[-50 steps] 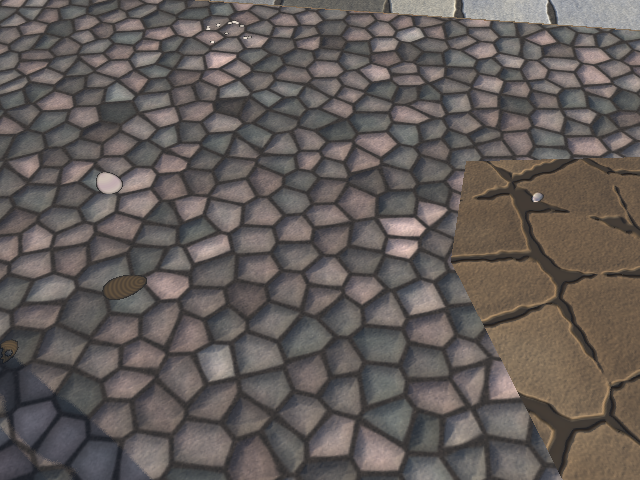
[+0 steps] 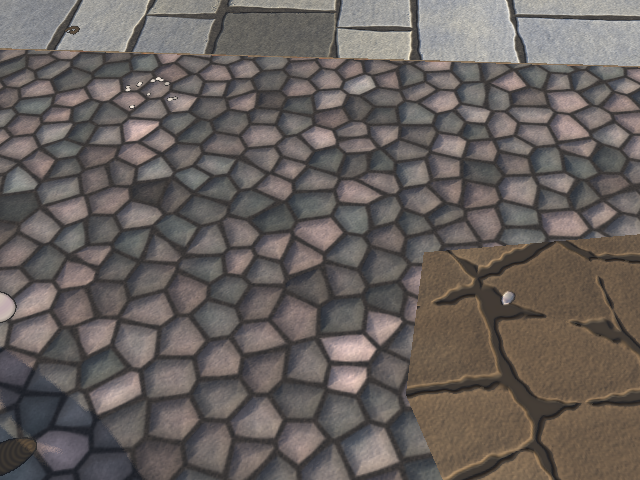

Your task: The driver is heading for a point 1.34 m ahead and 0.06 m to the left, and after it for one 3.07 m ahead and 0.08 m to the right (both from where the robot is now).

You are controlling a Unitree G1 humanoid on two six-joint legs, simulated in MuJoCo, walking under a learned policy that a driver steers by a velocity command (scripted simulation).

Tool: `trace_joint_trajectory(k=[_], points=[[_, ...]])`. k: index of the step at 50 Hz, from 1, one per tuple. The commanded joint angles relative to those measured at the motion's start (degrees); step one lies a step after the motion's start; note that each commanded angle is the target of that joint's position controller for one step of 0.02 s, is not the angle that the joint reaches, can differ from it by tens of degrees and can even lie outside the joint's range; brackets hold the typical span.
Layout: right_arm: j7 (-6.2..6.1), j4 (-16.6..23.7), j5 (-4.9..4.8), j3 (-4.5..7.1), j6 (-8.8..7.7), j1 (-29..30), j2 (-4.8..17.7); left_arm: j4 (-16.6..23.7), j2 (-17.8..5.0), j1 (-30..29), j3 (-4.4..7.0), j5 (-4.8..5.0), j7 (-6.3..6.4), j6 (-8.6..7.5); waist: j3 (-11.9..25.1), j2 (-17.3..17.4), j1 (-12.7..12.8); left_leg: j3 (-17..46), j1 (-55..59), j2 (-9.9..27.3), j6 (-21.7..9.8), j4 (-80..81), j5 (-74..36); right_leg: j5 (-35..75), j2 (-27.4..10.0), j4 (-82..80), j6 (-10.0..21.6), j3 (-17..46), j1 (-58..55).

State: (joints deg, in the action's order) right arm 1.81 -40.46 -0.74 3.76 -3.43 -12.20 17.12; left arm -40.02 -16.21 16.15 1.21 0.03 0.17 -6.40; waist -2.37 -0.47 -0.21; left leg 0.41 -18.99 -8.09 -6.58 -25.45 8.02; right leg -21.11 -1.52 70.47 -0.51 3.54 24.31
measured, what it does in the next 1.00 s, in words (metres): walks ahead: right foot, then left foot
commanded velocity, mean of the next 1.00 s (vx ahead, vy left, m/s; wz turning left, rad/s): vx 0.50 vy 0.00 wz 0.18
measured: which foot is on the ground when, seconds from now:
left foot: down 0.00-0.28, up 0.30-0.76, down 0.78-1.00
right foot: up 0.00-0.26, down 0.28-0.78, up 0.80-1.00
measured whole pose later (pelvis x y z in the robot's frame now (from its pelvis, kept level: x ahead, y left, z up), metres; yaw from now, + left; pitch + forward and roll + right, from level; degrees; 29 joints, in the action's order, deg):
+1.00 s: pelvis +0.53 +0.05 +0.01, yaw +8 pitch +1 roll +2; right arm 1.0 -44.6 0.6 3.7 -5.2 -14.8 14.8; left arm -43.7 -18.5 15.6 4.2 1.7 0.3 -1.9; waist -1.2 -3.1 -1.0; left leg -6.5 -9.6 -1.2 -1.9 -19.6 11.0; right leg -15.5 -5.4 63.9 -0.6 3.3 34.1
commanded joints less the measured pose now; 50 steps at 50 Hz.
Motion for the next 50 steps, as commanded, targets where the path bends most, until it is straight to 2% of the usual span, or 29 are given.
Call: trace_joint_trajectory(k=[1,5,7,9,12,14,15,16,17,18,19,20,21,23,26,29,33,35,37,38,39,40,41,42,43,44,45,46,50], points=[[-1.02,4.5,0.25,1.60,-0.69,1.3,6.0,5.3,-7.6,0.8,2.29,-0.95,0.12,-0.53,3.3,1.3,2.1,21.4,8.3,16.4,-13.1,13.5,-10.4,2.0,-4.4,-5.5,-2.0,1.9,11.6],[-2.06,3.4,-0.41,2.41,-0.39,0.3,8.8,7.5,-3.7,-6.3,0.57,-1.57,0.27,0.26,1.2,2.9,0.3,12.6,-3.7,10.7,-9.3,13.0,-10.4,15.1,-2.6,-24.2,-4.5,-1.9,4.6],[-2.34,2.3,-0.75,2.59,0.17,-3.2,9.2,8.3,-3.7,-11.1,0.53,-0.82,-0.01,-0.07,2.4,3.7,-2.7,13.1,-3.5,9.9,-7.1,11.5,-5.6,24.4,0.1,-32.7,-4.9,-2.1,0.8],[-2.46,1.5,-1.16,2.67,0.68,-5.5,9.4,9.0,-5.1,-13.1,1.13,0.21,-0.29,-0.36,3.3,4.8,-3.5,16.3,-0.1,11.2,-5.8,9.0,-0.9,25.8,1.0,-37.3,-4.7,-0.4,-0.7],[-2.54,1.5,-1.02,2.60,1.07,-5.7,8.7,8.8,-7.8,-11.1,2.69,0.75,-0.49,-0.80,4.2,6.7,-1.5,22.2,5.6,14.0,-3.5,2.6,3.4,20.1,0.5,-40.5,-2.3,1.6,-3.3],[-2.21,2.0,-0.42,1.61,0.99,-5.7,5.4,7.3,-9.7,-2.8,4.18,0.19,-0.17,-1.21,7.6,6.1,3.3,20.6,3.7,10.9,-0.3,-7.8,2.6,16.2,-1.6,-42.6,1.4,1.9,-15.5],[-1.86,3.0,0.68,0.07,0.79,-7.4,0.8,6.9,-12.9,5.1,5.02,-0.65,0.30,-1.17,15.6,-2.4,5.7,15.0,-2.3,6.7,2.0,-25.1,13.3,10.2,-12.3,-43.3,4.9,12.6,-28.8],[-1.59,5.0,-1.41,-0.79,0.01,-15.1,-1.0,4.6,-17.8,8.6,6.18,-1.34,-0.24,-0.25,20.7,-22.9,1.7,8.5,-21.4,1.8,4.8,-43.5,27.9,-6.5,-24.3,-51.4,14.5,42.3,-41.9],[-1.98,3.4,-2.31,0.42,0.24,-13.1,5.4,5.8,-12.1,6.9,5.27,-0.59,-0.47,-0.06,16.1,-14.2,3.8,9.9,-27.6,6.2,5.7,-50.9,22.8,-20.6,-23.2,-54.7,13.7,45.4,-38.7],[-2.09,4.3,-1.66,1.34,0.64,-6.6,8.3,6.0,-9.2,4.5,4.39,-0.30,-0.19,0.19,9.4,-8.6,5.2,8.4,-28.8,8.0,6.0,-52.2,17.3,-16.3,-20.6,-54.8,11.2,34.8,-32.7],[-2.28,4.7,-0.70,1.28,0.93,-3.5,7.6,5.8,-7.9,2.2,3.79,-0.91,-0.25,0.38,6.3,-4.1,4.5,7.2,-26.2,9.7,6.1,-50.5,13.1,-6.1,-17.4,-54.6,9.9,26.6,-26.3],[-2.19,5.3,-0.14,1.27,0.88,-2.0,6.5,5.0,-6.6,0.9,3.33,-1.17,-0.36,0.48,3.4,-4.1,3.6,7.6,-24.7,10.8,6.1,-47.3,10.7,1.2,-14.8,-55.4,10.0,20.7,-21.9],[-1.89,5.5,-0.46,1.19,0.95,-2.3,5.3,4.4,-5.8,0.2,3.06,-1.36,-0.34,0.29,2.3,-5.8,2.3,7.4,-21.9,11.9,6.0,-45.0,9.4,5.5,-12.9,-56.7,9.7,16.3,-18.7],[-1.64,4.8,-0.64,0.78,1.28,-3.0,3.3,2.9,-5.0,0.6,2.98,-0.71,-0.59,-0.26,2.1,-6.5,1.5,6.2,-19.8,11.9,6.1,-41.0,8.7,10.7,-11.6,-58.7,10.7,11.6,-17.2],[-1.39,5.7,0.17,-0.02,1.21,0.9,1.6,0.8,-7.0,1.6,3.72,-0.02,-0.76,-0.51,1.0,-4.3,1.5,5.6,-22.0,12.5,6.4,-31.2,5.0,18.0,-12.7,-60.8,12.7,8.1,-18.5],[-0.50,6.3,0.36,-0.91,0.25,6.2,0.4,-0.9,-8.4,2.4,3.99,0.65,-0.60,0.21,0.5,-3.6,2.9,2.8,-19.6,13.1,6.6,-19.4,-3.2,21.6,-11.4,-61.7,12.3,3.9,-18.8],[0.43,7.9,-0.21,-1.14,-1.10,13.6,0.7,-3.6,-10.1,6.7,4.29,1.52,-0.51,1.40,-1.0,-3.7,5.1,0.5,-13.6,10.5,7.0,-8.9,-7.3,22.9,-11.1,-60.4,11.8,3.4,-18.6],[0.84,8.5,-0.46,-0.74,-1.70,15.0,2.0,-4.5,-10.8,7.6,4.53,1.79,-0.33,2.01,-1.2,-4.4,4.5,1.0,-11.9,9.9,6.1,-5.6,-5.9,23.5,-12.4,-58.6,11.1,5.2,-20.7],[0.84,7.9,-0.42,0.11,-2.21,12.1,3.8,-5.1,-11.6,7.2,4.80,1.90,0.00,2.64,0.4,-5.2,1.7,0.6,-5.4,8.8,4.6,-2.3,-4.1,27.6,-12.8,-54.8,9.7,5.9,-21.6],[0.44,6.3,-0.12,1.09,-2.30,6.8,5.5,-5.1,-11.3,6.6,4.62,1.95,0.14,2.79,3.5,-4.7,-1.4,-0.4,3.4,7.8,3.3,0.0,-4.4,34.1,-10.7,-49.1,8.3,4.2,-20.2],[-0.26,4.3,0.52,2.43,-2.27,-1.3,8.3,-4.8,-9.4,6.4,3.89,1.44,0.18,2.65,9.5,-3.9,-5.3,1.6,16.9,10.5,1.3,-1.2,-5.4,33.2,-7.6,-38.5,6.3,1.9,-14.7],[-1.24,3.1,1.47,3.60,-1.78,-11.6,13.1,-2.6,-4.4,6.2,2.11,-0.62,0.24,2.39,19.5,5.4,-8.6,15.7,33.9,24.1,-2.2,-3.3,-6.3,12.4,-2.6,-19.1,3.6,-1.2,-2.3],[-0.91,2.5,1.88,3.44,-1.25,-11.7,14.1,-2.0,-1.1,13.1,1.26,1.33,0.27,1.62,24.8,18.8,-4.8,37.9,42.9,33.1,-9.5,4.1,7.7,-13.7,3.1,-4.2,1.6,1.0,14.3],[-0.86,2.5,1.00,2.21,-1.17,-9.7,8.6,-2.7,-7.4,9.4,2.89,2.63,0.35,1.53,17.5,11.5,-6.2,35.5,36.9,30.8,-7.9,7.3,14.9,-11.0,0.0,1.4,1.4,4.3,19.5],[-0.93,2.2,0.36,1.38,-1.28,-6.7,6.1,-1.6,-8.8,5.1,3.54,2.85,0.28,1.63,10.5,9.5,-5.4,26.9,30.3,28.8,-6.0,8.6,13.6,-5.6,-2.0,1.4,1.6,3.2,21.2],[-0.76,2.1,0.57,0.83,-1.48,-3.3,4.4,-1.6,-7.9,3.5,3.54,2.28,0.50,1.95,7.3,6.3,-3.5,21.5,23.9,26.4,-5.0,10.3,8.3,-1.2,-3.9,0.0,1.2,2.5,19.1],[-0.56,1.8,0.94,0.51,-1.73,-0.8,2.8,-1.5,-7.2,2.7,3.71,1.62,0.47,2.44,4.6,6.5,-1.9,16.8,18.9,24.4,-4.6,12.2,4.0,1.9,-5.2,-2.2,0.9,2.5,17.4],[-0.58,1.4,1.43,0.53,-2.11,0.6,2.4,-1.7,-6.0,3.8,3.64,1.70,0.24,3.10,3.8,7.7,-0.4,13.1,15.3,23.4,-4.2,14.0,0.8,4.0,-6.2,-3.0,0.6,2.8,14.3],[-1.18,-0.9,1.51,1.52,-3.38,1.5,4.0,0.0,-3.4,1.2,3.27,1.43,0.02,4.69,0.7,4.5,1.0,3.9,11.3,23.6,-5.1,17.6,-9.7,9.6,-6.9,-7.7,-0.8,2.9,15.3]])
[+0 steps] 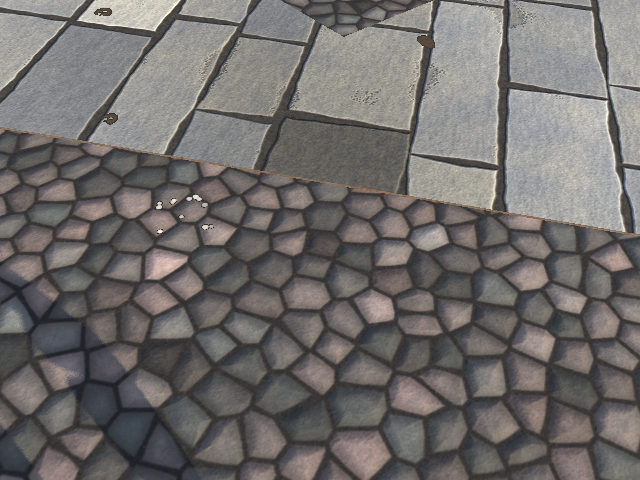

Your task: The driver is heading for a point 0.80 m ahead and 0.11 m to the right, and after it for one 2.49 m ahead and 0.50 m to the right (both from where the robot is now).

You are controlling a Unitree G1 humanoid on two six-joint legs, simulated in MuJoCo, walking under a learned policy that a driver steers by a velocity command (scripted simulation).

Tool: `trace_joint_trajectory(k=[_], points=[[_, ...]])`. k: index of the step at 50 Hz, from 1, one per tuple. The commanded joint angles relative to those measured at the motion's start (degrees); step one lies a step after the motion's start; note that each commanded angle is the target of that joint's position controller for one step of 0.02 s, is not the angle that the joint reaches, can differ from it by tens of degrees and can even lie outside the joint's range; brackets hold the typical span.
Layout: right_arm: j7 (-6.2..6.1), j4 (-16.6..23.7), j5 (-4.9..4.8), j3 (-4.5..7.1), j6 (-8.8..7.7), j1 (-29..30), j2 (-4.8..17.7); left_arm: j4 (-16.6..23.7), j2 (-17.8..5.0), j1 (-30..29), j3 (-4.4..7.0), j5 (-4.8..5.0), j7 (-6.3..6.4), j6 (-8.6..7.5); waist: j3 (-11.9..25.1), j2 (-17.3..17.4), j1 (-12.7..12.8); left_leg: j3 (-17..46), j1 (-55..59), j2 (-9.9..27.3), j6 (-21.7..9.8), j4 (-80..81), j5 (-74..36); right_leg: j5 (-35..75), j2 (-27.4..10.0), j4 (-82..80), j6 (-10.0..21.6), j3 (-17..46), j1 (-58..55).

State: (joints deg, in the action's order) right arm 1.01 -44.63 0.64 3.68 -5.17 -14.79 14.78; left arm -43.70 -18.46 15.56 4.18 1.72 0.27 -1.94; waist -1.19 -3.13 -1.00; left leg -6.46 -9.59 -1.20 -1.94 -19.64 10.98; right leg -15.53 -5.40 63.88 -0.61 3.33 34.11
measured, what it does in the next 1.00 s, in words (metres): walks ahead: right foot, then left foot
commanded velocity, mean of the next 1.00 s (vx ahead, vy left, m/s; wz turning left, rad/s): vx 0.50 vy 0.00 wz -0.09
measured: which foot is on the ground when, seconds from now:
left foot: down 0.00-0.28, up 0.30-0.84, down 0.86-1.00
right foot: up 0.00-0.26, down 0.28-0.84, up 0.86-1.00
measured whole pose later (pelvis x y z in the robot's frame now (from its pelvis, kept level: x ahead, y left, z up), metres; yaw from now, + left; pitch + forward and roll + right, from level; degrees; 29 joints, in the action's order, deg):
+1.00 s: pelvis +0.57 -0.10 -0.01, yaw -2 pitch +2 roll +0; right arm 1.6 -41.4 -0.6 3.7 -3.5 -13.5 16.9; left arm -42.4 -16.5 13.6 1.9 -0.2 -0.3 -6.1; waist -2.4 -0.8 -0.8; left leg 0.8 -19.5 -6.5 -5.7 -26.7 8.9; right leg -21.9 -0.7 68.0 0.0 2.7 24.3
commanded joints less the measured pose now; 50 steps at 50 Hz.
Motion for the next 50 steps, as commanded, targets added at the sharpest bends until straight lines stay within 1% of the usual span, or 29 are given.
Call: trace_joint_trajectory(k=[1,5,10,12,13,14,15,16,17,18,19,20,21,22,24,26,31,37,38,40,41,42,43,44,45,46,47,48,50], points=[[-0.60,2.6,0.15,1.80,-1.62,3.7,6.9,4.3,-0.9,0.5,0.17,-0.42,-0.24,0.23,-0.9,6.7,1.6,8.7,2.3,16.5,-9.7,12.1,-13.9,6.7,-3.0,-4.0,-0.9,3.0,6.2],[-1.28,1.2,-0.29,2.37,-1.00,2.2,9.4,6.7,0.3,-6.7,-0.72,-0.48,-1.91,-0.28,-2.7,5.6,-0.9,1.2,3.3,15.3,-8.1,12.6,-14.9,17.2,-1.9,-18.0,0.2,-0.7,3.6],[-1.46,-1.1,-1.84,3.38,0.70,-1.4,12.2,10.8,-1.1,-13.4,-0.54,-0.53,-3.48,0.04,-4.4,5.3,-2.4,-2.4,12.2,18.0,-6.0,8.9,-19.5,12.5,-0.4,-26.1,3.6,-4.3,4.1],[-1.70,-1.1,-2.30,3.88,1.55,-1.1,14.1,11.3,-2.9,-11.4,0.43,-0.73,-3.66,0.38,-1.6,7.0,-0.2,-4.3,14.5,18.0,-4.6,1.4,-37.0,6.5,3.2,-26.7,5.9,-7.7,-1.7],[-1.83,-1.0,-2.53,4.04,2.08,-0.7,14.7,10.4,-4.6,-6.4,1.49,-0.71,-3.55,0.60,1.7,7.5,2.9,-5.4,14.1,17.1,-3.8,-6.7,-45.1,4.5,5.8,-27.3,7.4,-9.4,-8.7],[-2.01,-0.7,-2.63,3.64,2.41,-0.2,13.9,8.0,-7.5,2.9,3.28,-0.50,-2.98,0.82,6.5,6.2,8.0,-7.1,9.4,14.9,-2.0,-19.1,-45.9,7.1,8.8,-30.4,9.4,-10.0,-22.0],[-2.13,0.3,-0.94,2.37,2.08,-2.0,10.8,6.1,-12.7,11.5,5.26,-0.14,-1.71,1.51,11.8,-1.5,10.7,-7.4,-5.1,12.0,0.9,-37.7,-26.4,8.1,2.1,-31.7,12.8,2.3,-39.3],[-1.39,3.5,0.73,-0.11,0.57,-6.7,3.2,7.3,-17.9,7.9,5.43,0.10,-1.71,0.77,17.0,-14.6,2.9,0.6,-28.6,-0.3,4.1,-55.9,22.8,-5.9,-10.9,-40.4,23.3,36.3,-53.9],[-0.68,3.8,-1.43,0.69,-1.31,-0.1,8.7,9.0,-12.4,8.9,3.86,-0.24,-2.22,-0.28,20.9,-6.2,7.7,11.9,-34.0,0.7,2.9,-60.4,22.7,-10.9,-13.2,-47.4,23.0,43.7,-55.1],[-0.35,5.4,-3.22,1.24,-2.26,4.5,10.7,8.4,-9.7,7.1,2.97,-0.81,-2.40,-1.16,12.8,-3.5,7.6,11.5,-37.8,2.9,1.5,-58.9,16.9,-6.5,-12.0,-48.2,20.3,36.1,-49.7],[-0.75,5.2,-2.44,0.89,-2.81,5.1,9.7,8.6,-8.6,4.0,2.60,-0.71,-2.33,-1.59,8.4,1.2,5.2,11.4,-35.8,5.4,0.9,-54.3,12.0,0.0,-9.6,-47.6,18.6,29.4,-41.8],[-1.07,3.9,-1.25,1.05,-2.71,3.7,9.6,8.9,-6.1,0.1,1.84,-1.11,-2.08,-1.63,6.1,2.5,2.7,11.1,-31.8,7.7,1.1,-49.4,8.5,7.3,-7.9,-47.7,17.0,22.6,-34.8],[-0.90,2.8,-1.15,1.20,-1.96,1.7,9.7,9.8,-4.1,-2.1,1.06,-2.02,-1.79,-1.78,5.8,0.9,0.9,11.3,-27.6,9.3,1.2,-47.4,6.1,12.8,-6.7,-48.8,16.4,18.9,-30.5],[-0.76,2.1,-1.16,1.20,-1.14,0.5,9.2,9.8,-3.6,-2.7,0.84,-2.28,-1.68,-2.04,5.7,0.3,0.3,10.8,-25.5,9.7,1.8,-46.1,4.8,16.7,-6.2,-50.0,16.5,16.9,-28.1],[-0.79,1.2,-0.94,0.86,0.30,0.0,7.6,8.4,-4.4,-1.8,0.85,-2.04,-1.49,-2.81,4.6,0.6,0.0,9.5,-24.9,9.8,3.0,-43.2,2.0,22.8,-5.6,-52.0,16.6,11.5,-25.1],[-0.94,2.1,-0.94,0.43,1.01,3.4,6.6,6.8,-5.3,-0.3,1.00,-2.08,-1.08,-3.25,2.1,0.8,1.1,9.4,-28.1,10.1,3.9,-37.9,-4.0,24.0,-5.1,-53.9,15.7,7.5,-24.8],[0.12,3.3,-1.70,-0.31,0.40,10.0,5.2,4.1,-5.8,1.0,0.79,-2.32,-0.44,-3.57,-1.2,0.3,4.3,8.0,-27.3,7.9,3.0,-21.2,-20.6,18.5,-3.4,-57.0,11.5,-0.7,-26.6],[2.24,6.5,-1.96,-0.78,-0.01,15.7,4.7,0.1,-6.3,4.0,1.29,-1.80,-0.14,-2.32,-4.1,1.3,6.4,7.5,-32.6,5.0,0.0,-12.8,-15.5,25.7,-8.0,-53.8,10.7,-4.2,-39.9],[2.67,7.0,-1.85,-0.76,-0.08,15.7,4.8,-0.2,-6.6,3.9,1.42,-1.66,0.09,-1.86,-3.7,1.0,5.9,6.6,-32.4,4.3,-0.8,-12.3,-12.6,30.7,-8.6,-51.8,10.3,-4.8,-41.9],[3.02,7.2,-1.58,-0.07,0.13,12.6,6.3,0.2,-8.1,2.4,1.84,-1.55,0.85,-1.01,-0.2,-1.3,3.5,3.0,-26.5,1.0,-2.8,-12.6,-6.2,51.0,-8.5,-44.6,8.8,-6.6,-43.7],[2.88,6.6,-1.48,0.83,0.40,8.5,8.0,0.5,-8.8,1.8,1.97,-1.59,1.32,-0.49,3.1,-2.5,1.1,1.4,-20.6,-1.2,-4.1,-13.1,-3.5,60.8,-7.9,-38.0,7.9,-7.5,-43.8],[2.42,5.0,-1.52,2.26,0.53,0.4,10.5,0.8,-8.8,0.8,1.78,-1.54,1.76,-0.01,7.5,-1.5,-3.5,1.0,-9.0,-3.2,-6.0,-10.7,-5.7,62.8,-6.1,-26.8,6.2,-9.5,-39.7],[1.52,3.7,-1.50,3.71,1.00,-8.9,14.6,2.0,-7.5,1.2,0.98,-2.23,2.20,-0.36,13.8,3.5,-7.5,12.7,9.1,4.0,-9.8,-10.2,-7.8,47.0,-4.0,-10.0,4.0,-10.2,-26.5],[1.27,3.7,-2.07,4.53,0.77,-10.3,18.9,4.0,0.5,8.2,-1.57,-3.66,0.74,-2.02,19.8,17.9,-1.7,44.6,30.5,18.6,-21.8,-7.0,0.8,-9.3,9.5,11.1,-0.4,-6.5,0.4],[1.05,3.8,-2.28,3.24,0.77,-11.8,13.6,3.7,-3.7,3.7,-1.14,-1.82,-0.34,-4.24,23.6,13.0,-5.9,53.4,35.0,19.6,-22.4,0.0,8.0,-16.7,9.4,17.6,0.2,3.7,8.4],[0.62,4.2,-1.83,2.68,0.82,-9.3,11.6,5.9,-6.2,-2.0,-0.58,0.34,-1.09,-5.70,15.2,10.4,-6.7,44.6,29.5,17.9,-19.1,1.5,6.6,-11.8,5.9,16.0,1.4,4.4,12.8],[0.42,5.2,-1.69,2.40,0.87,-5.7,10.7,6.7,-5.8,-4.7,-0.90,-0.06,-1.00,-6.49,10.2,4.4,-4.8,38.7,21.1,15.7,-17.2,2.0,2.0,-7.5,3.3,11.0,1.8,3.6,11.4],[0.33,6.0,-1.61,1.98,0.99,-2.3,9.5,6.9,-5.8,-6.1,-0.57,-1.63,-0.68,-6.62,5.8,1.7,-2.6,34.3,12.8,13.7,-16.2,3.2,-4.8,-5.4,1.9,5.5,1.3,2.7,8.7],[-0.14,7.8,-0.59,1.58,1.27,1.4,9.0,7.4,-5.9,-4.4,-0.04,-2.67,-0.40,-5.44,3.1,4.1,1.1,29.2,3.1,11.6,-16.5,4.4,-23.4,-5.1,1.2,1.8,-0.7,2.1,2.4]])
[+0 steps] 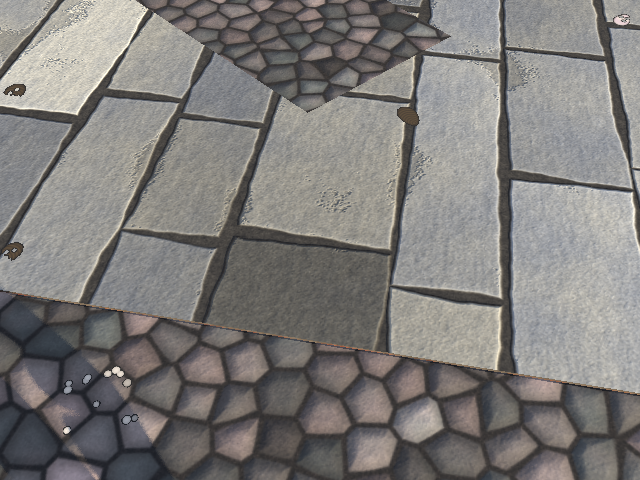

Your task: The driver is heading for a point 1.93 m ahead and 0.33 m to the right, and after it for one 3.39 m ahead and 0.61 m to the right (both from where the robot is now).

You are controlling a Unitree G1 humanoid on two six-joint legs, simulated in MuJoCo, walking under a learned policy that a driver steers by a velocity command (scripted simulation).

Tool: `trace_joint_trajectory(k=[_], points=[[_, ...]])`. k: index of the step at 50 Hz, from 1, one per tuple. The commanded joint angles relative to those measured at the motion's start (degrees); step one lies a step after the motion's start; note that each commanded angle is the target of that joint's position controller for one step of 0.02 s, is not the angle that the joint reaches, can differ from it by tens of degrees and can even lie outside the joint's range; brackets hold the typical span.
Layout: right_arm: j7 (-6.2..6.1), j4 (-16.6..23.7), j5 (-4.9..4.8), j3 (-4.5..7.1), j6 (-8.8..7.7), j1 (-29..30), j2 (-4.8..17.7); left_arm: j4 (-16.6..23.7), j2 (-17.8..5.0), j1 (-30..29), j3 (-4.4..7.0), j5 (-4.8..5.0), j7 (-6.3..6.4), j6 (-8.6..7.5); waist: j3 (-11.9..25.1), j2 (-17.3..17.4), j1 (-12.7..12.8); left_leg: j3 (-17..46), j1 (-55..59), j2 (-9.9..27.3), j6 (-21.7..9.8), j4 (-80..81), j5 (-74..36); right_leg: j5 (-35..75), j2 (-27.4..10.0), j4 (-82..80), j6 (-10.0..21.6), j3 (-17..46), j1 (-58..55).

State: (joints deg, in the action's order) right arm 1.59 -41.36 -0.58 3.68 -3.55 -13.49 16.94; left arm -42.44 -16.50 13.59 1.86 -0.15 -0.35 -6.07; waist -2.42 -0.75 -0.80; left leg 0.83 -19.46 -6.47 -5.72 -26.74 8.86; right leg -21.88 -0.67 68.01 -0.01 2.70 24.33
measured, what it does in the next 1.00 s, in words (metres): walks ahead, turning right: right foot, then left foot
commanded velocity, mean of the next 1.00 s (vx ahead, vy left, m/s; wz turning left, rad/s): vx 0.10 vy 0.00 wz -0.31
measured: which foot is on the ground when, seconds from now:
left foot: down 0.00-0.32, up 0.34-0.66, down 0.68-1.00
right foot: up 0.00-0.26, down 0.28-0.70, up 0.72-1.00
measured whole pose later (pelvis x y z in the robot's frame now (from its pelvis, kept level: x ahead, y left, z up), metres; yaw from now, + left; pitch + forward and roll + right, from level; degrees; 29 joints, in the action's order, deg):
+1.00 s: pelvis +0.22 +0.00 +0.01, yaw -23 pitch +1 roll -1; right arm -2.3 -41.3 0.5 2.9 1.1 -10.3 14.9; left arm -35.9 -17.8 10.9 4.7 0.9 0.6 3.8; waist -2.2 -1.2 -1.6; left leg -4.1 -13.5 3.2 -0.4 -25.7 13.5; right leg -23.3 -0.7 51.3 -5.6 2.1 26.0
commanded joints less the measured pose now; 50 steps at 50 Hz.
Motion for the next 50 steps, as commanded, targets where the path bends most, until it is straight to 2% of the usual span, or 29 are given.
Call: trace_joint_trajectory(k=[1,4,6,8,10,12,14,15,16,17,18,19,20,21,23,27,31,33,34,35,36,37,38,39,40,42,44,47,50], points=[[-1.04,4.7,0.51,1.73,-0.21,0.9,7.2,5.9,-7.1,-0.9,2.13,-0.95,0.41,-0.61,4.0,1.9,2.0,19.1,9.9,16.2,-12.6,11.2,-28.8,0.9,-3.7,-5.4,-2.6,2.0,10.7],[-1.99,3.6,0.49,1.64,0.09,1.9,7.8,4.5,-3.4,0.0,0.68,-0.86,0.70,0.71,5.2,3.5,2.2,7.7,3.3,12.3,-9.3,10.6,-39.4,10.9,-2.5,-19.2,-4.5,-2.2,4.2],[-2.31,1.9,0.38,1.14,0.50,-0.8,6.8,4.2,-2.6,-2.7,0.34,-0.58,0.27,0.62,7.4,4.9,-0.3,4.6,4.3,10.7,-6.7,10.3,-36.4,23.8,-1.4,-26.8,-4.1,-2.8,0.4],[-2.32,0.4,0.60,0.68,0.64,-2.3,6.5,4.6,-3.2,-5.5,0.55,0.07,-0.29,0.42,7.3,5.3,-2.0,4.8,6.9,11.9,-5.6,10.2,-31.0,30.2,-1.1,-32.0,-2.7,-2.1,-0.5],[-2.22,-0.5,1.20,0.55,0.70,-1.9,6.9,5.1,-4.4,-6.9,1.06,0.10,-0.79,0.25,6.4,5.3,-2.2,5.5,9.8,13.9,-5.0,8.6,-28.2,29.4,-1.2,-34.7,-0.9,-1.0,0.1],[-2.24,-1.1,1.25,0.68,0.99,-0.5,7.4,5.4,-6.1,-6.4,1.86,-0.22,-1.32,0.14,5.8,5.2,-1.2,6.1,12.6,15.6,-4.3,4.7,-28.5,24.4,-0.7,-36.1,1.0,-0.7,0.5],[-2.79,-1.1,0.58,0.75,1.69,1.2,7.4,4.5,-8.0,-1.6,2.97,-0.63,-1.55,0.22,6.3,4.2,1.8,4.9,13.1,13.7,-2.1,-4.2,-30.2,25.5,0.9,-40.6,3.2,-1.8,-4.3],[-3.14,-0.7,1.23,0.65,1.76,-0.5,7.0,4.7,-11.2,1.1,3.91,-0.79,-1.29,0.25,9.1,-0.4,2.1,2.3,10.5,9.6,0.7,-13.9,-24.1,44.1,-3.0,-40.8,5.8,3.7,-10.9],[-3.22,0.3,2.15,-0.06,1.45,-5.9,4.9,6.1,-14.5,2.5,4.41,-1.46,-0.97,0.71,15.3,-10.9,-0.2,-0.6,-1.8,2.6,5.2,-31.9,0.1,61.4,-14.2,-39.4,15.1,18.8,-24.8],[-2.82,0.5,1.97,-0.69,1.74,-5.7,4.5,5.8,-10.7,5.4,3.63,-1.27,-0.77,1.59,20.7,-15.4,1.8,2.1,-11.8,-1.3,7.4,-42.3,28.4,59.2,-20.0,-43.7,21.6,31.5,-31.9],[-2.46,0.6,0.83,-0.04,2.44,-4.3,7.1,6.5,-9.0,3.9,3.17,-0.35,-0.66,2.20,20.0,-8.9,2.1,6.4,-14.3,1.9,7.2,-47.1,27.3,43.8,-18.8,-45.1,19.8,31.6,-29.3],[-2.62,1.0,0.24,0.14,3.46,-0.8,7.0,7.5,-8.2,0.8,3.10,0.09,-0.37,3.03,15.6,-4.2,2.1,6.0,-15.8,3.5,7.4,-48.2,24.2,31.7,-15.9,-46.3,17.0,27.6,-23.9],[-2.89,1.3,0.33,0.20,4.38,0.9,6.5,8.1,-8.1,-1.3,2.95,0.32,-0.05,3.81,11.2,-1.7,1.6,5.6,-16.2,4.9,7.5,-45.1,21.7,24.0,-14.5,-48.4,15.2,25.2,-16.8],[-3.31,1.9,0.72,0.47,5.03,2.3,6.7,8.6,-8.2,-2.7,2.98,0.32,0.38,4.45,8.8,-1.8,0.9,5.5,-14.3,6.1,7.6,-40.3,19.1,17.3,-12.3,-50.3,13.7,23.4,-11.7],[-3.59,1.7,0.81,0.09,5.16,1.6,4.4,9.3,-8.8,-4.6,3.49,-0.42,0.84,5.73,7.3,-5.9,-0.4,3.0,-8.8,4.7,8.4,-30.3,16.4,13.0,-7.3,-51.9,11.7,19.3,-5.8],[-3.64,1.1,0.80,0.02,4.42,1.3,3.9,10.0,-9.7,-3.7,4.48,0.13,1.87,6.57,10.6,-7.6,0.7,3.6,-3.9,4.0,9.4,-20.1,12.2,12.4,-6.6,-51.0,12.0,20.0,-6.7],[-3.06,1.4,0.44,0.50,3.35,2.2,4.6,10.4,-9.9,-3.7,4.93,0.48,2.18,7.68,9.9,-8.5,1.3,4.1,-1.5,3.6,8.6,-11.8,10.2,7.9,-6.5,-50.4,11.1,24.1,-7.4],[-2.60,0.6,0.30,0.90,2.60,-0.1,4.6,10.7,-9.7,-4.7,4.97,1.06,2.41,8.40,9.1,-8.4,-0.3,2.9,3.7,3.4,7.1,-2.2,5.2,6.8,-4.8,-48.6,9.2,24.3,-5.8],[-2.61,0.2,0.56,1.47,2.38,-1.6,5.9,10.5,-8.9,-3.9,4.79,1.33,2.51,8.62,8.8,-7.2,-0.8,3.8,8.1,5.9,5.7,2.8,2.9,3.9,-2.7,-46.4,7.2,23.0,-3.1],[-2.95,0.6,1.68,2.44,2.48,-3.0,10.0,10.7,-6.3,-2.3,4.09,1.06,2.37,8.67,9.0,1.0,-0.2,13.7,13.1,17.2,1.6,7.7,5.3,-5.3,1.7,-36.3,4.0,17.6,3.0],[-2.98,0.6,3.46,3.35,2.95,-0.9,13.6,12.9,-6.0,-4.0,4.32,1.42,2.12,8.00,5.0,18.5,1.2,27.9,8.9,26.8,-6.6,12.8,0.4,-11.4,10.3,-22.8,1.0,4.8,12.0],[-3.20,2.8,3.97,2.52,2.58,2.8,10.5,11.5,-10.1,-2.1,5.54,0.25,2.00,7.37,4.9,14.1,1.5,28.2,6.9,28.9,-9.0,12.1,-3.4,-10.7,6.1,-10.5,-1.0,7.0,11.5],[-3.65,3.8,3.14,1.79,2.45,6.1,7.7,9.7,-11.1,-0.3,6.20,0.70,1.84,7.59,4.9,9.6,2.9,22.1,6.8,25.9,-6.9,10.3,-6.1,-7.3,5.8,-5.5,-1.6,6.7,11.2],[-3.85,4.4,2.11,1.42,2.43,7.8,6.4,8.0,-9.8,1.4,6.07,0.79,2.10,8.31,4.6,7.2,3.4,16.8,7.9,22.5,-4.6,9.0,-7.5,-4.6,5.3,-2.4,-2.7,5.8,11.4],[-4.02,4.4,1.30,1.19,2.45,8.0,5.8,7.6,-8.8,1.9,5.82,0.63,2.26,8.86,4.2,7.0,2.9,14.2,9.4,21.7,-4.2,8.2,-9.6,-2.3,4.8,1.0,-3.7,5.4,13.0],[-4.37,4.1,1.32,0.97,3.00,6.4,5.7,8.6,-6.7,0.1,5.04,1.19,2.04,9.27,3.4,7.7,1.6,9.0,10.4,19.8,-4.8,8.2,-13.8,0.0,3.8,1.2,-5.2,2.6,13.5],[-4.72,3.5,1.63,1.33,3.68,3.4,6.5,10.6,-5.7,-4.1,4.39,1.69,1.79,9.10,3.6,9.4,-1.0,7.4,15.4,20.4,-5.9,8.1,-15.5,1.2,2.2,-4.5,-6.3,0.9,15.3],[-4.62,3.0,1.40,2.25,4.30,1.7,8.7,12.3,-4.4,-6.5,3.49,1.30,1.01,8.91,5.4,10.6,-2.6,6.1,17.6,22.2,-6.9,7.2,-17.9,-0.8,-0.1,-13.5,-6.5,-0.7,10.5],[-3.52,2.3,0.61,2.52,4.38,2.1,9.8,12.2,-3.8,-5.9,2.97,0.81,0.63,8.75,6.4,11.6,-2.3,5.3,13.8,22.3,-7.6,6.3,-21.5,-3.1,0.8,-23.3,-4.8,-3.1,0.4]])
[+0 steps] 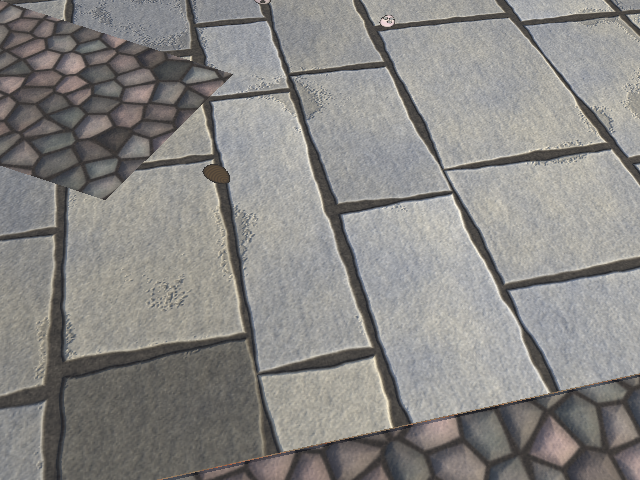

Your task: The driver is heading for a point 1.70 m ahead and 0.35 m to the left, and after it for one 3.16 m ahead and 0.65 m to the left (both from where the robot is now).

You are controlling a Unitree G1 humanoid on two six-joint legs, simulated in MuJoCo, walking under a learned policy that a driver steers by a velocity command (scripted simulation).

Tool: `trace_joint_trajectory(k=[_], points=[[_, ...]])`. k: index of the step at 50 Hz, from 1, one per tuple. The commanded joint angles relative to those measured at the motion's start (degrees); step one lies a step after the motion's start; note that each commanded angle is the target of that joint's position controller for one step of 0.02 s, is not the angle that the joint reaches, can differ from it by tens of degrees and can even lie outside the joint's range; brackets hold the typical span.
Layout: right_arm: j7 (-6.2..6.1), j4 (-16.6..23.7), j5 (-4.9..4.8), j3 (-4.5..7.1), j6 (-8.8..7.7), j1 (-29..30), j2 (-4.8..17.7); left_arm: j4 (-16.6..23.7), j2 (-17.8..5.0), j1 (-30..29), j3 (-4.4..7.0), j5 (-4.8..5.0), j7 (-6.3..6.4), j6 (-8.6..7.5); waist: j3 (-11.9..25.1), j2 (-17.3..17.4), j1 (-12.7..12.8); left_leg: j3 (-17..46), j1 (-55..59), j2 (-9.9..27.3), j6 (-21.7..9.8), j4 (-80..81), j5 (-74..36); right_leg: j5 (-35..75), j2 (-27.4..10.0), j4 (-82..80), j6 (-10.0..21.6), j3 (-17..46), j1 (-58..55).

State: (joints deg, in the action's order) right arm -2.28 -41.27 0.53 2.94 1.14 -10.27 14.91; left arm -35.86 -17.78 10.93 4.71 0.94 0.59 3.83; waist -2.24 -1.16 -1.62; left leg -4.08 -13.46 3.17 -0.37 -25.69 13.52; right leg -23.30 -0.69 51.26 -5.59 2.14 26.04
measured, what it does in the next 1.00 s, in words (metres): steps on the spot, turning left: right foot, then left foot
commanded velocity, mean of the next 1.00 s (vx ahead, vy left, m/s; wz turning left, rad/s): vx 0.00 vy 0.00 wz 0.31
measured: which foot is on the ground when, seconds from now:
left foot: down 0.00-0.22, up 0.24-0.50, down 0.52-1.00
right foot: up 0.00-0.08, down 0.10-0.52, up 0.54-1.00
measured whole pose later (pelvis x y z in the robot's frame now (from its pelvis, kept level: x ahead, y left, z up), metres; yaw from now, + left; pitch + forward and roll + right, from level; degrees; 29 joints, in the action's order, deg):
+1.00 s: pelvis +0.00 +0.02 +0.00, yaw +23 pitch +1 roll -1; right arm -0.8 -37.5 1.2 1.9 1.2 -8.3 15.2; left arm -45.3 -17.0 9.5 4.3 0.2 1.3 0.3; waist -1.6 -1.3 0.0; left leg 6.2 -14.2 -6.1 -4.2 -27.2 12.9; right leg -15.9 -2.1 36.9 -4.7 3.2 19.1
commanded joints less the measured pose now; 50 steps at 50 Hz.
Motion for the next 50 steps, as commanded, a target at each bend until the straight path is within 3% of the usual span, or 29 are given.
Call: trace_joint_trajectory(k=[1,3,4,5,6,7,8,9,10,12,14,15,16,18,20,23,25,26,27,28,29,31,32,35,41,47,50], points=[[0.75,1.9,-0.93,2.99,-0.42,-1.0,11.4,5.0,-2.6,-2.3,0.13,-0.42,-0.28,-1.14,6.4,12.0,-1.0,10.6,7.6,12.5,-12.9,4.5,-26.3,-0.5,1.3,-11.0,1.5,-2.8,-4.0],[1.50,1.1,-2.05,1.76,-0.81,1.1,8.9,2.2,-1.1,2.1,-0.11,-0.90,-0.31,-1.30,6.0,10.5,2.2,9.7,3.8,10.4,-10.5,1.7,-24.3,12.7,1.9,-29.1,4.1,-3.6,-14.5],[2.01,-0.3,-2.10,0.82,-1.53,-1.5,6.6,1.6,-2.0,2.9,-0.10,-1.22,-0.14,-1.36,6.3,8.5,2.3,9.1,-0.7,8.8,-6.9,1.4,-19.5,20.8,0.5,-35.8,5.5,-1.2,-23.1],[2.80,-0.3,0.01,-0.16,-2.44,-3.4,4.5,1.8,-6.0,4.5,0.55,-1.60,0.57,-1.30,10.3,1.1,1.1,6.7,-6.0,5.2,-2.1,-3.2,-7.3,36.3,-8.0,-32.1,7.1,7.4,-33.0],[3.60,-0.4,1.12,-1.02,-3.27,-6.2,2.1,2.6,-7.6,-0.1,0.33,-2.61,1.05,-1.05,10.5,-9.4,-2.5,4.1,-8.4,2.4,1.7,-2.7,8.4,44.4,-15.2,-27.5,12.8,10.6,-30.0],[3.17,-0.5,0.44,-0.43,-2.92,-3.0,5.4,2.9,-3.8,-3.4,-0.29,-2.83,0.55,-1.51,9.7,-7.7,-0.6,4.3,-2.9,2.4,3.3,-1.6,6.4,32.7,-13.4,-28.5,15.4,8.3,-21.9],[2.87,0.1,-0.22,0.31,-2.62,0.2,8.2,2.7,-4.3,-4.7,-0.04,-2.85,0.23,-1.95,6.5,-6.8,0.1,3.6,-4.2,1.3,3.5,-2.5,1.0,24.8,-9.6,-28.9,13.2,6.1,-21.2],[2.33,0.2,-0.56,0.63,-2.24,1.6,9.1,2.1,-5.8,-4.3,0.60,-2.82,0.41,-2.21,5.5,-7.6,1.2,3.0,-6.2,0.4,3.3,-4.2,-2.3,20.5,-8.1,-29.2,11.7,5.3,-21.6],[1.80,0.2,-0.73,0.98,-1.62,1.2,10.1,1.9,-6.6,-3.4,0.85,-2.46,0.60,-2.41,3.8,-8.5,1.9,3.2,-7.6,0.2,3.3,-5.9,-2.9,20.7,-8.9,-30.0,11.6,5.4,-20.3],[1.41,0.3,-1.07,1.23,-0.81,-0.1,9.5,1.0,-7.0,-1.3,1.15,-1.94,1.16,-2.51,2.4,-8.6,2.0,2.6,-9.8,-0.8,3.2,-10.6,1.5,24.9,-12.2,-30.4,13.7,6.7,-19.3],[1.39,0.7,-1.30,1.70,0.02,-0.3,8.6,1.0,-7.0,-0.3,1.40,-2.01,1.77,-2.70,2.9,-10.7,3.7,3.4,-15.5,-0.8,3.4,-25.7,18.4,30.9,-18.2,-31.7,18.9,10.4,-20.2],[1.43,0.8,-1.57,2.18,0.57,-0.8,8.3,0.9,-6.8,-0.6,1.34,-2.06,1.91,-3.05,2.9,-9.5,3.5,5.4,-18.1,0.1,3.7,-34.0,22.4,35.2,-20.8,-32.1,21.0,11.2,-20.0],[1.33,0.5,-1.89,2.48,1.19,-2.0,7.8,0.8,-6.3,-2.3,1.28,-1.83,1.92,-3.39,2.6,-7.6,2.3,6.5,-19.1,0.7,4.1,-37.1,22.3,36.4,-20.9,-32.2,21.2,9.4,-19.4],[1.14,0.4,-1.62,2.45,2.04,-2.8,6.8,0.9,-5.8,-6.6,1.37,-1.33,1.74,-3.82,2.3,-5.6,0.6,5.9,-17.5,1.6,4.6,-34.0,17.5,34.8,-18.5,-32.1,19.2,4.4,-17.8],[1.78,1.3,-1.33,2.00,2.21,-2.0,5.8,0.5,-6.0,-8.7,1.60,-1.18,1.48,-3.62,3.6,-5.7,0.5,3.8,-12.6,1.6,4.5,-27.2,13.2,34.8,-16.8,-30.9,18.0,0.2,-16.8],[3.28,3.1,-1.81,2.29,2.06,-2.0,6.9,-0.9,-7.5,-7.1,2.12,-0.39,1.49,-3.03,6.3,-6.7,1.0,0.8,-7.6,0.0,2.8,-16.8,8.0,35.3,-17.7,-27.3,16.7,-1.3,-19.4],[3.60,2.4,-1.65,2.98,1.96,-5.9,7.7,-2.2,-7.1,-6.5,2.01,0.73,1.52,-2.76,7.1,-5.0,-0.9,-1.2,0.6,-2.8,-0.1,-5.1,-1.9,27.8,-16.0,-21.0,12.5,-4.4,-16.1],[2.92,2.5,-1.19,4.17,1.73,-7.0,11.3,-3.7,-5.0,-2.4,1.56,-0.05,1.20,-2.83,6.6,3.8,-0.1,5.3,6.7,-0.8,-2.7,0.9,-15.7,16.1,-11.7,-11.3,7.8,-9.2,-9.8],[1.73,4.5,-0.86,5.88,1.22,-7.4,19.7,-0.8,-1.4,-3.8,0.14,-3.46,0.98,-2.82,5.6,22.7,1.2,29.9,14.1,15.7,-12.3,3.4,-39.1,-15.1,-2.3,7.8,0.9,-11.8,8.3],[2.70,5.7,1.64,5.00,-0.30,-9.3,18.1,0.4,-3.9,-9.6,0.73,-2.18,1.49,-3.06,11.0,15.9,-3.5,36.6,11.3,20.0,-20.9,6.0,-35.2,-19.3,1.1,17.8,1.2,-0.4,10.5],[3.06,5.8,1.66,4.51,-1.57,-7.1,16.7,0.2,-5.6,-10.4,1.28,-0.64,1.76,-2.93,8.5,10.3,-2.4,31.8,10.2,17.6,-19.7,6.7,-29.1,-15.1,-0.1,20.9,2.2,1.6,12.2],[2.19,6.1,-0.81,3.64,-1.99,-1.9,13.2,-1.7,-6.3,-8.8,1.87,-1.01,2.61,-2.73,5.5,5.7,0.2,25.8,8.7,12.4,-13.6,6.3,-19.3,-5.1,-2.1,17.8,3.1,2.7,13.2],[1.66,6.5,-1.31,3.14,-1.71,-0.3,12.3,-2.2,-6.5,-7.7,2.10,-1.24,2.75,-2.67,5.4,6.4,1.3,23.8,6.8,10.5,-12.4,6.6,-19.7,-1.7,-1.9,16.9,2.8,2.8,10.9],[0.81,7.7,-0.83,2.72,-1.37,-0.8,11.3,-3.2,-5.3,-5.5,1.98,-0.74,2.29,-2.93,7.3,7.0,1.7,22.1,7.8,8.4,-12.1,7.2,-20.5,3.8,-0.1,15.3,1.7,2.7,8.5],[0.08,8.5,-0.94,3.32,-0.46,-1.6,12.5,-2.9,-4.5,-7.6,1.68,-0.77,2.21,-3.47,5.1,8.4,0.4,26.2,8.0,7.0,-12.3,7.9,-9.4,5.2,0.8,1.3,-0.4,4.1,8.2],[1.10,7.5,0.87,0.91,-0.46,1.3,7.3,-4.9,-3.1,-4.9,0.42,-0.76,0.92,-4.22,6.0,9.0,-0.4,22.5,1.7,6.3,-12.5,6.9,-8.6,5.1,-2.3,-9.8,0.2,1.4,-5.6],[1.84,5.7,0.83,0.04,-0.73,2.6,6.5,-5.8,-2.6,-3.1,-0.18,-0.69,0.13,-4.88,4.5,7.7,1.5,21.0,-0.5,5.4,-10.7,5.6,-7.4,11.9,-1.5,-23.1,2.0,-0.4,-13.8]])
Velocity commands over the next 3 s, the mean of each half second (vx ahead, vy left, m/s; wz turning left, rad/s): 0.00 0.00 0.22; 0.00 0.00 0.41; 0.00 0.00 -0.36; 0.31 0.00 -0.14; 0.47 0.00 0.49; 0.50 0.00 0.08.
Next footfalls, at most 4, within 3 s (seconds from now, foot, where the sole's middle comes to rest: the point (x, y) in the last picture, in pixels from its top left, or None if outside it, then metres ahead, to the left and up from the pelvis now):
0.10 right None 0.04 -0.15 -0.78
0.52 left None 0.02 0.11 -0.78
1.04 right None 0.11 -0.10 -0.78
1.56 right None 0.08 -0.14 -0.78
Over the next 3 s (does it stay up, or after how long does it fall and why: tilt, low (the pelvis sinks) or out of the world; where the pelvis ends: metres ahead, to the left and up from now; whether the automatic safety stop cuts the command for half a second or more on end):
stays up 0.73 0.10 0.00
